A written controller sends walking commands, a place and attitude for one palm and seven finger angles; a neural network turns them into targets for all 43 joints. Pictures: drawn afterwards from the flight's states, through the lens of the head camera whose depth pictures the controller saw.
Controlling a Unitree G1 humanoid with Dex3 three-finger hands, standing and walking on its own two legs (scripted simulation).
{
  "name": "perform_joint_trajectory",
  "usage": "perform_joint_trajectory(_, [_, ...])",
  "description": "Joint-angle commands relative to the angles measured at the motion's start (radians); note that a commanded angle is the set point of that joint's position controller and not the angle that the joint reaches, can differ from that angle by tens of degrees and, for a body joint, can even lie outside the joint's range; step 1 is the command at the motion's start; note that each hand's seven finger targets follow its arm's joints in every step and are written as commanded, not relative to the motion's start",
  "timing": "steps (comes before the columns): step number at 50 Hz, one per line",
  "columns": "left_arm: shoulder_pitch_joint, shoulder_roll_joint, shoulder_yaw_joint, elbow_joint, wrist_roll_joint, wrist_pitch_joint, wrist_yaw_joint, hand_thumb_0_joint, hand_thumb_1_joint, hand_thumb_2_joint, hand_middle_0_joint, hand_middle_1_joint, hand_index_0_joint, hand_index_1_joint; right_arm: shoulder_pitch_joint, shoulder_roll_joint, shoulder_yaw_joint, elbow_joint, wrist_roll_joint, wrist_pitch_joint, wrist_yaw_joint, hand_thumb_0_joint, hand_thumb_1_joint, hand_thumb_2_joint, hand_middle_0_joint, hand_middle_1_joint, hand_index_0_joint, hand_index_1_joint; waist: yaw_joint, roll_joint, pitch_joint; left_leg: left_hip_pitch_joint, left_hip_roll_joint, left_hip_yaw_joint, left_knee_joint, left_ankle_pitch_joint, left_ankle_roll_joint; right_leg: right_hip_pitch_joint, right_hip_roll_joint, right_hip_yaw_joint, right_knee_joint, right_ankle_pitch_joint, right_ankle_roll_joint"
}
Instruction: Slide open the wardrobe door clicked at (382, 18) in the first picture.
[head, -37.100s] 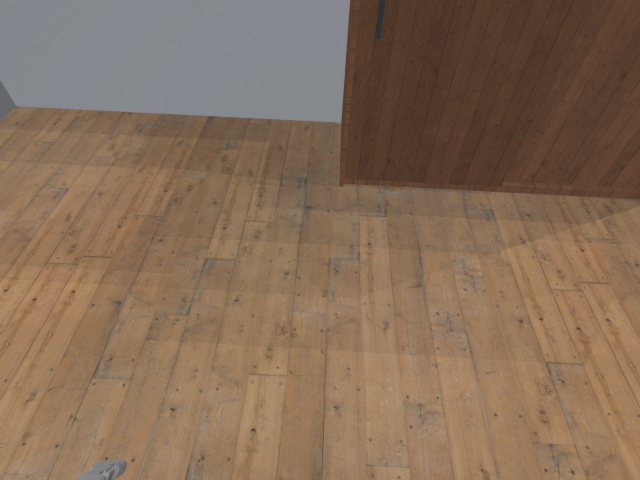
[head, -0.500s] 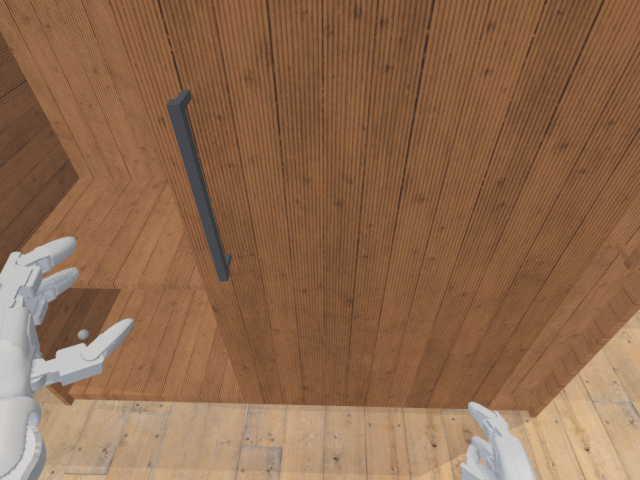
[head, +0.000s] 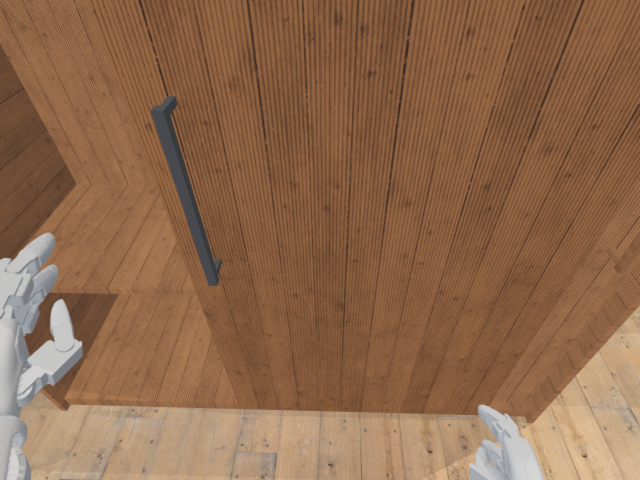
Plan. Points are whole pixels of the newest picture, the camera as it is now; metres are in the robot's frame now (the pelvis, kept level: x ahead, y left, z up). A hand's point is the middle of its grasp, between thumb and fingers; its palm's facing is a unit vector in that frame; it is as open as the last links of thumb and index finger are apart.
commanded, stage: draw the hand back to the body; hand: left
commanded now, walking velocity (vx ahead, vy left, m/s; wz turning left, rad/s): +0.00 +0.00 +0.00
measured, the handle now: (195, 204) +0.46 +0.27 +0.10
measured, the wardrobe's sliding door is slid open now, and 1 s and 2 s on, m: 0.57 0.57 0.57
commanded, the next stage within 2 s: step back with the hand held close in 0.08 s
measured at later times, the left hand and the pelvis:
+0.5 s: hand (67, 341) +0.18 +0.28 +0.16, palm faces +0.35 -0.82 -0.45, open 7.4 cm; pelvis -0.02 +0.03 +0.00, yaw -2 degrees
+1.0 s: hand out of the picture +0.07 +0.33 +0.16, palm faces +0.49 -0.77 -0.41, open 7.4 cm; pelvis -0.11 +0.06 -0.01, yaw +3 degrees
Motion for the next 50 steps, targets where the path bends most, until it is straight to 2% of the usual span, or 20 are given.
perform_joint_trajectory(1, [-0.083,0.185,0.117,-0.215,-0.004,-0.074,0.015,0.0,0.9,0.9,-0.2,-0.3,-0.2,-0.3,-0.148,-0.103,-0.041,-0.163,0.003,-0.061,-0.011,0.0,-0.9,-0.9,0.2,0.3,0.2,0.3,-0.004,0.006,-0.055,0.153,-0.009,-0.034,-0.018,0.133,0.036,-0.17,-0.038,0.065,-0.08,0.257,0.028])
perform_joint_trajectory(5, [-0.083,0.199,0.131,-0.205,-0.003,-0.079,0.015,0.0,0.9,0.9,-0.2,-0.3,-0.2,-0.3,-0.149,-0.108,-0.043,-0.158,0.003,-0.064,-0.011,0.0,-0.9,-0.9,0.2,0.3,0.2,0.3,-0.002,0.005,-0.047,0.16,-0.009,-0.034,-0.024,0.12,0.034,-0.181,-0.033,0.065,-0.099,0.236,0.028])
perform_joint_trajectory(6, [-0.085,0.177,0.11,-0.212,-0.004,-0.079,0.013,0.0,0.9,0.9,-0.2,-0.3,-0.2,-0.3,-0.149,-0.102,-0.042,-0.16,0.005,-0.063,-0.011,0.0,-0.9,-0.9,0.2,0.3,0.2,0.3,-0.007,0.021,-0.045,0.158,-0.007,-0.036,-0.026,0.116,0.033,-0.176,-0.036,0.064,-0.087,0.226,0.027])
perform_joint_trajectory(9, [-0.092,0.194,0.126,-0.195,-0.006,-0.081,0.012,0.0,0.9,0.9,-0.2,-0.3,-0.2,-0.3,-0.154,-0.105,-0.043,-0.159,0.005,-0.06,-0.012,0.0,-0.9,-0.9,0.2,0.3,0.2,0.3,-0.003,-0.02,-0.033,0.153,-0.009,-0.037,-0.031,0.097,0.036,-0.19,-0.033,0.066,-0.103,0.202,0.03])
perform_joint_trajectory(10, [-0.16,0.209,0.131,-0.143,-0.004,-0.073,0.015,0.0,0.9,0.9,-0.2,-0.3,-0.2,-0.3,-0.152,-0.111,-0.043,-0.144,0.006,-0.056,-0.016,0.0,-0.9,-0.9,0.2,0.3,0.2,0.3,-0.014,-0.032,-0.013,0.152,-0.007,-0.035,-0.037,0.081,0.036,-0.207,-0.032,0.067,-0.12,0.18,0.032])
perform_joint_trajectory(11, [-0.279,0.305,0.213,-0.215,0.018,-0.109,0.026,0.0,0.9,0.9,-0.2,-0.3,-0.2,-0.3,-0.163,-0.135,-0.047,-0.181,0.014,-0.031,-0.009,0.0,-0.9,-0.9,0.2,0.3,0.2,0.3,-0.042,-0.042,0.048,0.09,0.016,-0.043,0.043,0.021,0.051,-0.339,-0.09,0.154,-0.169,0.241,0.073])
perform_joint_trajectory(12, [-0.197,0.234,0.155,-0.142,0.02,-0.111,0.021,0.0,0.9,0.9,-0.2,-0.3,-0.2,-0.3,-0.156,-0.113,-0.042,-0.168,0.009,-0.014,-0.011,0.0,-0.9,-0.9,0.2,0.3,0.2,0.3,-0.048,-0.087,0.025,0.068,0.011,-0.05,0.075,0.017,0.052,-0.331,-0.117,0.144,-0.152,0.284,0.081])
perform_joint_trajectory(14, [-0.137,0.195,0.119,-0.147,0.03,-0.118,0.018,0.0,0.9,0.9,-0.2,-0.3,-0.2,-0.3,-0.141,-0.115,-0.046,-0.191,0.012,0.008,-0.005,0.0,-0.9,-0.9,0.2,0.3,0.2,0.3,-0.047,-0.07,-0.046,0.061,0.014,-0.041,0.086,0.063,0.052,-0.3,-0.13,0.134,-0.099,0.368,0.083])
perform_joint_trajectory(17, [-0.078,0.213,0.141,-0.212,0.029,-0.126,0.025,0.0,0.9,0.9,-0.2,-0.3,-0.2,-0.3,-0.131,-0.122,-0.054,-0.221,0.015,0.026,-0.01,0.0,-0.9,-0.9,0.2,0.3,0.2,0.3,-0.046,0.007,-0.148,0.098,0.031,-0.038,0.065,0.208,0.056,-0.257,-0.109,0.104,-0.021,0.424,0.084])
perform_joint_trajectory(20, [-0.016,0.258,0.191,-0.26,0.024,-0.128,0.034,0.0,0.9,0.9,-0.2,-0.3,-0.2,-0.3,-0.133,-0.124,-0.057,-0.247,0.017,0.045,-0.014,0.0,-0.9,-0.9,0.2,0.3,0.2,0.3,-0.044,-0.012,-0.19,0.095,0.043,-0.054,0.061,0.291,0.055,-0.24,-0.091,0.092,0.015,0.427,0.076])
perform_joint_trajectory(23, [0.019,0.263,0.208,-0.272,0.017,-0.129,0.037,0.0,0.9,0.9,-0.2,-0.3,-0.2,-0.3,-0.122,-0.124,-0.059,-0.266,0.021,0.058,-0.015,0.0,-0.9,-0.9,0.2,0.3,0.2,0.3,-0.049,-0.019,-0.186,0.054,0.059,-0.07,0.047,0.303,0.052,-0.236,-0.075,0.094,0.038,0.381,0.06])
perform_joint_trajectory(27, [0.048,0.261,0.215,-0.266,0.012,-0.14,0.041,0.0,0.9,0.9,-0.2,-0.3,-0.2,-0.3,-0.111,-0.131,-0.062,-0.274,0.023,0.055,-0.017,0.0,-0.9,-0.9,0.2,0.3,0.2,0.3,-0.053,0.015,-0.16,-0.011,0.079,-0.097,0.002,0.176,0.051,-0.241,-0.055,0.091,0.049,0.243,0.046])
perform_joint_trajectory(31, [0.028,0.248,0.208,-0.282,0.024,-0.16,0.047,0.0,0.9,0.9,-0.2,-0.3,-0.2,-0.3,-0.106,-0.144,-0.064,-0.275,0.023,0.028,-0.019,0.0,-0.9,-0.9,0.2,0.3,0.2,0.3,-0.057,0.086,-0.122,-0.173,0.113,-0.17,-0.116,-0.175,0.068,-0.173,-0.021,0.08,0.101,0.089,0.04])
perform_joint_trajectory(33, [0.022,0.243,0.217,-0.289,0.039,-0.173,0.049,0.0,0.9,0.9,-0.2,-0.3,-0.2,-0.3,-0.106,-0.152,-0.067,-0.278,0.022,0.01,-0.021,0.0,-0.9,-0.9,0.2,0.3,0.2,0.3,-0.052,0.136,-0.109,-0.32,0.15,-0.227,-0.199,-0.408,0.089,-0.086,0.005,0.07,0.183,0.046,0.043])
perform_joint_trajectory(35, [0.005,0.256,0.238,-0.294,0.052,-0.185,0.05,0.0,0.9,0.9,-0.2,-0.3,-0.2,-0.3,-0.105,-0.159,-0.073,-0.277,0.018,-0.009,-0.022,0.0,-0.9,-0.9,0.2,0.3,0.2,0.3,-0.047,0.161,-0.102,-0.431,0.172,-0.271,-0.252,-0.546,0.102,-0.022,0.028,0.061,0.246,0.02,0.042])
perform_joint_trajectory(36, [0.02,0.248,0.237,-0.283,0.053,-0.189,0.05,0.0,0.9,0.9,-0.2,-0.3,-0.2,-0.3,-0.093,-0.151,-0.073,-0.269,0.019,-0.016,-0.021,0.0,-0.9,-0.9,0.2,0.3,0.2,0.3,-0.048,0.152,-0.107,-0.442,0.174,-0.272,-0.245,-0.55,0.101,-0.017,0.029,0.061,0.254,0.014,0.037])
perform_joint_trajectory(41, [0.006,0.239,0.215,-0.336,0.043,-0.215,0.048,0.0,0.9,0.9,-0.2,-0.3,-0.2,-0.3,-0.069,-0.137,-0.076,-0.244,0.015,-0.052,-0.014,0.0,-0.9,-0.9,0.2,0.3,0.2,0.3,-0.064,0.042,-0.134,-0.261,0.111,-0.219,-0.136,-0.426,0.048,-0.197,0.006,0.117,0.105,-0.061,0.007])
perform_joint_trajectory(47, [-0.072,0.231,0.178,-0.292,0.049,-0.219,0.068,0.0,0.9,0.9,-0.2,-0.3,-0.2,-0.3,-0.059,-0.125,-0.074,-0.196,0.004,-0.074,-0.021,0.0,-0.9,-0.9,0.2,0.3,0.2,0.3,-0.076,-0.005,-0.111,-0.093,0.058,-0.167,-0.015,-0.309,0.017,-0.406,-0.048,0.196,-0.025,-0.178,-0.021])
perform_joint_trajectory(49, [-0.094,0.236,0.169,-0.269,0.052,-0.222,0.073,0.0,0.9,0.9,-0.2,-0.3,-0.2,-0.3,-0.051,-0.122,-0.077,-0.184,0.005,-0.07,-0.021,0.0,-0.9,-0.9,0.2,0.3,0.2,0.3,-0.085,-0.06,-0.089,-0.008,0.026,-0.138,0.104,-0.266,0.006,-0.536,-0.088,0.232,-0.095,-0.25,-0.037])
perform_joint_trajectory(50, [-0.097,0.256,0.18,-0.27,0.053,-0.225,0.077,0.0,0.9,0.9,-0.2,-0.3,-0.2,-0.3,-0.053,-0.126,-0.078,-0.175,0.001,-0.068,-0.021,0.0,-0.9,-0.9,0.2,0.3,0.2,0.3,-0.086,-0.056,-0.086,0.028,0.014,-0.128,0.162,-0.236,0.002,-0.594,-0.111,0.255,-0.119,-0.257,-0.048])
